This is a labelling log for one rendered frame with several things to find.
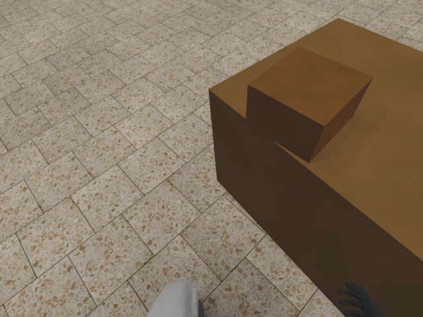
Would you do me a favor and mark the right robot hand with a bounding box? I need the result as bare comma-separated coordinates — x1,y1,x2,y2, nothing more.
336,281,385,317

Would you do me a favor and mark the carton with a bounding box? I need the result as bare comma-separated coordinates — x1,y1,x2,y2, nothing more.
246,47,373,163

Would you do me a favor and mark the pedestal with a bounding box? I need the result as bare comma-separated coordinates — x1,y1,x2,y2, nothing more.
208,18,423,317

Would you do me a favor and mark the left robot thigh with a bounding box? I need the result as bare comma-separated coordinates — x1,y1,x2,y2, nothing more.
146,282,198,317

